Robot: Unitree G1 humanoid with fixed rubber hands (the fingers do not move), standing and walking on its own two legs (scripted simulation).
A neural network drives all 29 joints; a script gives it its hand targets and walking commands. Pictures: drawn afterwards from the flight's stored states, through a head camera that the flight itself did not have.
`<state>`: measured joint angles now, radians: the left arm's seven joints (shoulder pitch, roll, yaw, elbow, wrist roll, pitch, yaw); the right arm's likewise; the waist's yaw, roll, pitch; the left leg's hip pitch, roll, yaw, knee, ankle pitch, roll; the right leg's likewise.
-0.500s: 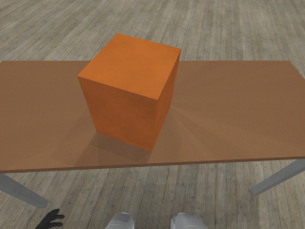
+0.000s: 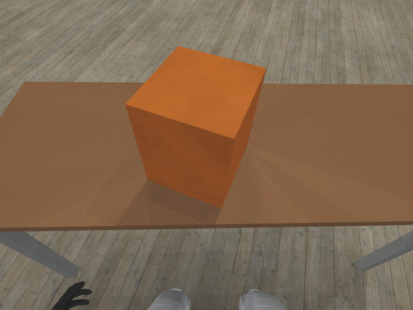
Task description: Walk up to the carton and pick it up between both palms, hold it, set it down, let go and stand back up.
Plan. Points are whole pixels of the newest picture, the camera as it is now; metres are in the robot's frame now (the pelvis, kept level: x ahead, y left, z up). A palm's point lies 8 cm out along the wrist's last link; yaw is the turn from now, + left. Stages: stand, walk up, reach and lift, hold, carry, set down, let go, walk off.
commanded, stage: walk up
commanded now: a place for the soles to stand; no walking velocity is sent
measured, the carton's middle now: (200, 129) +0.48 +0.04 +0.05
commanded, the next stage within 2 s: none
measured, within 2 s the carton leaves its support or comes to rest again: neither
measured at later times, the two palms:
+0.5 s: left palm out of the picture +0.11 +0.30 -0.11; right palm out of the picture +0.04 -0.32 -0.09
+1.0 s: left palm out of the picture +0.11 +0.29 -0.11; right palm out of the picture +0.05 -0.33 -0.09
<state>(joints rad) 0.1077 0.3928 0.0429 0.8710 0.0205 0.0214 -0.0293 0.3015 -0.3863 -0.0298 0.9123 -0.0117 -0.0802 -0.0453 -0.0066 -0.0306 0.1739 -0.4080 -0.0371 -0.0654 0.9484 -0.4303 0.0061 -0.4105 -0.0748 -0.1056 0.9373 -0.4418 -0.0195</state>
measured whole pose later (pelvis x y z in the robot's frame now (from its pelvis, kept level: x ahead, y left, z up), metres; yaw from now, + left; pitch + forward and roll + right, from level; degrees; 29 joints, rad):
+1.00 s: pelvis +0.00 -0.01 +0.00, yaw +2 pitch -5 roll +0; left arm 0.11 0.39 0.04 0.87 0.02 0.02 -0.03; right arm 0.28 -0.39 -0.03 0.91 -0.02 -0.08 -0.04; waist -0.01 -0.04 0.17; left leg -0.41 -0.04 -0.09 0.93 -0.44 0.01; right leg -0.40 -0.05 -0.10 0.91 -0.42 -0.02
